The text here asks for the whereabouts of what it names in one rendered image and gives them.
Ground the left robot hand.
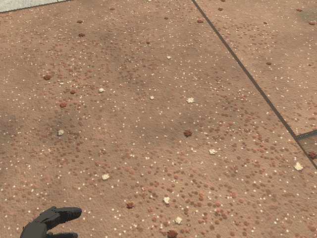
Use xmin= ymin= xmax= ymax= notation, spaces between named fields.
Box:
xmin=20 ymin=206 xmax=82 ymax=238

